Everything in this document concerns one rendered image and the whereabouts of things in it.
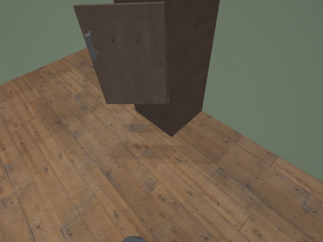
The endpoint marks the handle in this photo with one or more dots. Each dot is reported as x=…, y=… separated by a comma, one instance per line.
x=90, y=46

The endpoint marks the cupboard door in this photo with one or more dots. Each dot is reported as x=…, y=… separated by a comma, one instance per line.
x=131, y=59

